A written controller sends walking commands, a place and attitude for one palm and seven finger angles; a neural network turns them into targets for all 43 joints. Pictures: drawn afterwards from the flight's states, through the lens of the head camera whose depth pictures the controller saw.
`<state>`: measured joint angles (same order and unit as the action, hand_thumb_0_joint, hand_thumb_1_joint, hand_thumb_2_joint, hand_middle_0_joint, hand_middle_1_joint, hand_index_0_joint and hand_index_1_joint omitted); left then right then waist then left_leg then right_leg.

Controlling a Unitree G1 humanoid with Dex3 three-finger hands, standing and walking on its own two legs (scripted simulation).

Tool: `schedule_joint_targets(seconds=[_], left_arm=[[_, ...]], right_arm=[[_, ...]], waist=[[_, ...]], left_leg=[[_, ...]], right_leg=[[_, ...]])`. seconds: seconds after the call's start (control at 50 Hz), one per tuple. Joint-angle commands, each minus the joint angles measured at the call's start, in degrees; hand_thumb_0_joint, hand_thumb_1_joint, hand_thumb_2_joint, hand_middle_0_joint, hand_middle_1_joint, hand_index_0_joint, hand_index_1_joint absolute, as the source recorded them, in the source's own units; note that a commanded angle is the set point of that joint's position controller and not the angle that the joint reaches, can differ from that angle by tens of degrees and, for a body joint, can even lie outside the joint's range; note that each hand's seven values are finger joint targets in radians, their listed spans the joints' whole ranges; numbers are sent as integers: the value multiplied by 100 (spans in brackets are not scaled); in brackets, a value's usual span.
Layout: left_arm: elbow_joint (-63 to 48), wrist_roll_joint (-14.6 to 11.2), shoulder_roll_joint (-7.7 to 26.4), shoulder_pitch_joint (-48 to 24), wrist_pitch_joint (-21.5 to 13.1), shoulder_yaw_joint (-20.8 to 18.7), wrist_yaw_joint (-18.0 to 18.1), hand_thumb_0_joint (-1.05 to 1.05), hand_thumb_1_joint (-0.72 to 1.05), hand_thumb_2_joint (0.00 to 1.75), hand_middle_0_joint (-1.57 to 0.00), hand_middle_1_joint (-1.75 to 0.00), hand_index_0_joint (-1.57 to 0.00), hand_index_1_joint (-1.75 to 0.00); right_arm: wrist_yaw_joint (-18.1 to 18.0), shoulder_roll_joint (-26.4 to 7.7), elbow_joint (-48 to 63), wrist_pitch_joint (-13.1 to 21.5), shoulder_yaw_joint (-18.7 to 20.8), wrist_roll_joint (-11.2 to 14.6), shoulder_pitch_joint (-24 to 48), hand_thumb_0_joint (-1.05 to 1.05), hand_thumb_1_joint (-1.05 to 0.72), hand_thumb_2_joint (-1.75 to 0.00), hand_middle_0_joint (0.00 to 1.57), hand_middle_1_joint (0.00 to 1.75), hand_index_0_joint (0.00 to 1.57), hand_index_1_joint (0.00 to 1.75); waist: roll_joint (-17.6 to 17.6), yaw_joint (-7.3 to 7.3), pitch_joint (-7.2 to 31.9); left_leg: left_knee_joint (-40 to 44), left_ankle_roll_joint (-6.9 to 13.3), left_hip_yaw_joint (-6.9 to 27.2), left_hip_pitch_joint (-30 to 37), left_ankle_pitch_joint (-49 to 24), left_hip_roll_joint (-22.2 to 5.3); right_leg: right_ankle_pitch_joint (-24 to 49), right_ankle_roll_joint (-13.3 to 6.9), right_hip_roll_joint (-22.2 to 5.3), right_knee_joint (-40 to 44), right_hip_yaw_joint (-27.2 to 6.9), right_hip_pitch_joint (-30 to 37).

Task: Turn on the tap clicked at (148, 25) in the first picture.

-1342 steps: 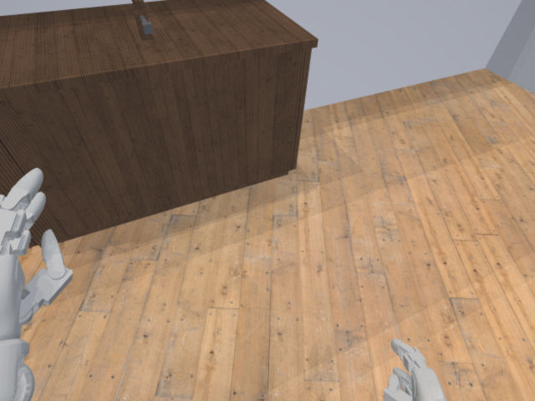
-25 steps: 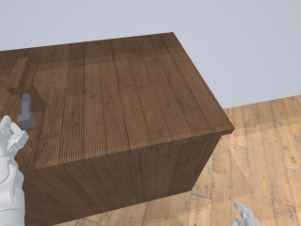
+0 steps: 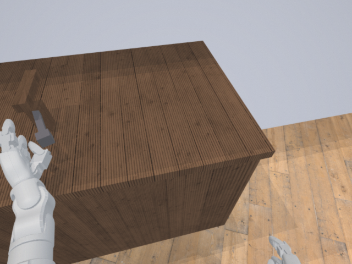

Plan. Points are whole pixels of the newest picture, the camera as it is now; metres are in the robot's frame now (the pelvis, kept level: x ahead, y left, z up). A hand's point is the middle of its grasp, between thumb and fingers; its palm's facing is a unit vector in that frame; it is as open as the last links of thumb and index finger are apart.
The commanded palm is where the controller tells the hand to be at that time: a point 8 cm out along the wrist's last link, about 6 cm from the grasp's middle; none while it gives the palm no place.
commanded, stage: push the lever round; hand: left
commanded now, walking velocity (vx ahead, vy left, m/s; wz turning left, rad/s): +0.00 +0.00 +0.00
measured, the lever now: (45, 138) +0.35 +0.33 +0.09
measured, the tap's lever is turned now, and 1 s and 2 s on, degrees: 20 52 78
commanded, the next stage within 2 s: lift the hand up off the lever in 1.88 s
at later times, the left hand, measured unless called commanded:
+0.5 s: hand (68, 142) +0.35 +0.28 +0.09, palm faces +0.74 -0.67 -0.06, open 7.6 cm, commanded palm +0.30 +0.29 +0.09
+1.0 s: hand (78, 134) +0.37 +0.27 +0.09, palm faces +0.81 -0.58 -0.06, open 7.7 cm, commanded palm +0.33 +0.28 +0.09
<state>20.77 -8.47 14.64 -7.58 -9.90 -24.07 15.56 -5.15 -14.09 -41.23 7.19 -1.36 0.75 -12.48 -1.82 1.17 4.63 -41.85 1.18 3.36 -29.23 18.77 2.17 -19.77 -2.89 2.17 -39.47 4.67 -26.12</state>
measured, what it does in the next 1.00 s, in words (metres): stands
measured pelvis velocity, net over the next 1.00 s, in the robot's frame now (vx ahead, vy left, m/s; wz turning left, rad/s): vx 0.01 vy -0.01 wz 0.00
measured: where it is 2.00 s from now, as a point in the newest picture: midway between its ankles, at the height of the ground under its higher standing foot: outside the picture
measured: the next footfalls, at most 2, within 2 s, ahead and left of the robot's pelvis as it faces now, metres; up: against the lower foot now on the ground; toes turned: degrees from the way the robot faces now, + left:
none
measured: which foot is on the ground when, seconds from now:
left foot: down 0.00-1.00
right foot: down 0.00-1.00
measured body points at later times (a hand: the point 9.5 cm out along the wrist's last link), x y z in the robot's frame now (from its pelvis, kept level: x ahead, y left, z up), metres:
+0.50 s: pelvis +0.00 +0.00 +0.00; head +0.02 -0.01 +0.45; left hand +0.30 +0.31 +0.09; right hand +0.15 -0.25 -0.11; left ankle +0.02 +0.10 -0.72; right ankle +0.00 -0.09 -0.72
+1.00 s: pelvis +0.01 -0.01 +0.00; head +0.03 -0.01 +0.45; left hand +0.33 +0.29 +0.09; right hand +0.14 -0.26 -0.11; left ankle +0.02 +0.10 -0.72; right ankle +0.00 -0.09 -0.72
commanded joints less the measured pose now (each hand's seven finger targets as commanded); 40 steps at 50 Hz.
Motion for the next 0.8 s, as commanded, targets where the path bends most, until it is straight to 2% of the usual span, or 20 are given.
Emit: schedule_joint_targets(seconds=[0.0,0.12,0.14,0.18,0.22,0.24,0.26,0.32,0.34,0.4,0.44,0.5,0.54,0.58,0.62,0.64,0.66,0.72,0.74,0.78], left_arm=[[-1325,139,1327,-1885,-326,-61,241,0,90,90,-15,-15,-15,-15],[-1355,275,1012,-2074,-308,227,557,0,90,90,-15,-15,-15,-15],[-1254,325,1145,-2080,-292,69,645,0,90,90,-15,-15,-15,-15],[-1246,367,949,-2324,-269,301,733,0,90,90,-15,-15,-15,-15],[-1136,385,1008,-2395,-226,246,829,0,90,90,-15,-15,-15,-15],[-1133,442,1225,-2373,-226,25,912,0,90,90,-15,-15,-15,-15],[-1120,467,940,-2420,-202,290,939,0,90,90,-15,-15,-15,-15],[-1042,524,848,-2656,-183,388,1109,0,90,90,-15,-15,-15,-15],[-1043,580,1057,-2628,-193,155,1202,0,90,90,-15,-15,-15,-15],[-1074,631,694,-2637,-197,452,1348,0,90,90,-15,-15,-15,-15],[-960,685,857,-2468,-162,217,1480,0,90,90,-15,-15,-15,-15],[-1020,733,576,-2601,-137,472,1618,0,90,90,-15,-15,-15,-15],[-921,760,845,-2433,-83,139,1712,0,90,90,-15,-15,-15,-15],[-970,775,591,-2682,-55,427,1738,0,90,90,-15,-15,-15,-15],[-822,781,683,-2634,-15,305,1801,0,90,90,-15,-15,-15,-15],[-815,810,815,-2552,1,118,1848,0,90,90,-15,-15,-15,-15],[-829,806,607,-2744,13,354,1860,0,90,90,-15,-15,-15,-15],[-744,852,574,-3028,-3,415,1953,0,90,90,-15,-15,-15,-15],[-763,868,651,-3001,-23,281,2010,0,90,90,-15,-15,-15,-15],[-646,885,498,-3068,-15,421,2064,0,90,90,-15,-15,-15,-15]], right_arm=[[-68,-773,782,219,271,-48,412,0,-90,-90,20,30,20,30],[-31,-750,782,195,267,-83,462,0,-90,-90,20,30,20,30],[-42,-760,738,171,267,-83,467,0,-90,-90,20,30,20,30],[-33,-737,761,150,254,-94,488,0,-90,-90,20,30,20,30],[-39,-752,748,133,259,-108,489,0,-90,-90,20,30,20,30],[-47,-757,708,95,270,-105,489,0,-90,-90,20,30,20,30],[-25,-721,755,85,260,-111,509,0,-90,-90,20,30,20,30],[-14,-718,730,79,264,-132,511,0,-90,-90,20,30,20,30],[-20,-730,698,48,279,-132,493,0,-90,-90,20,30,20,30],[47,-695,731,40,302,-158,488,0,-90,-90,20,30,20,30],[62,-717,707,3,320,-169,472,0,-90,-90,20,30,20,30],[99,-688,743,-8,344,-189,465,0,-90,-90,20,30,20,30],[99,-716,704,-60,360,-181,454,0,-90,-90,20,30,20,30],[115,-672,727,-86,348,-180,478,0,-90,-90,20,30,20,30],[108,-678,721,-108,362,-182,472,0,-90,-90,20,30,20,30],[94,-689,698,-138,376,-182,484,0,-90,-90,20,30,20,30],[101,-672,724,-148,356,-185,494,0,-90,-90,20,30,20,30],[101,-657,671,-146,363,-193,491,0,-90,-90,20,30,20,30],[93,-668,649,-147,382,-203,491,0,-90,-90,20,30,20,30],[113,-646,647,-141,381,-214,475,0,-90,-90,20,30,20,30]], waist=[[-186,-165,1175],[-220,-187,1256],[-193,-182,1177],[-176,-236,1193],[-78,-235,1255],[-174,-174,1291],[-189,-225,1293],[-179,-255,1326],[-215,-194,1387],[-150,-236,1506],[-95,-150,1520],[-19,-201,1587],[-32,-117,1556],[-45,-221,1490],[108,-208,1417],[10,-143,1407],[47,-221,1410],[5,-276,1362],[-31,-221,1422],[3,-260,1501]], left_leg=[[622,-6,168,671,-748,-90],[613,-43,197,697,-730,-89],[629,-31,218,669,-661,-96],[629,-28,206,663,-608,-83],[622,-18,188,642,-624,-78],[619,-19,196,611,-615,-80],[612,-11,163,619,-604,-68],[611,-26,187,658,-579,-76],[607,-32,203,659,-649,-84],[537,-45,163,723,-899,-82],[537,-48,172,652,-969,-87],[494,-28,93,694,-1075,-88],[502,-25,75,600,-1159,-81],[484,-17,44,617,-1144,-80],[499,4,25,516,-1054,-82],[525,6,34,509,-1039,-85],[516,18,32,525,-1024,-70],[531,19,30,547,-889,-82],[537,19,48,564,-910,-77],[501,23,20,569,-937,-72]], right_leg=[[871,124,-125,619,-342,372],[829,117,-131,589,-333,344],[763,117,-131,605,-337,313],[748,121,-144,617,-346,306],[775,127,-147,635,-357,358],[736,119,-152,625,-383,394],[747,131,-165,633,-375,378],[726,119,-147,628,-360,334],[753,109,-148,606,-369,381],[991,113,-148,571,-343,431],[1019,108,-140,551,-346,497],[1190,127,-153,555,-352,556],[1287,123,-164,569,-380,666],[1316,139,-182,594,-390,613],[1269,153,-187,648,-410,654],[1201,142,-181,650,-409,665],[1217,155,-194,650,-412,637],[1060,148,-197,718,-424,563],[1048,144,-186,698,-421,579],[1115,154,-197,684,-419,588]])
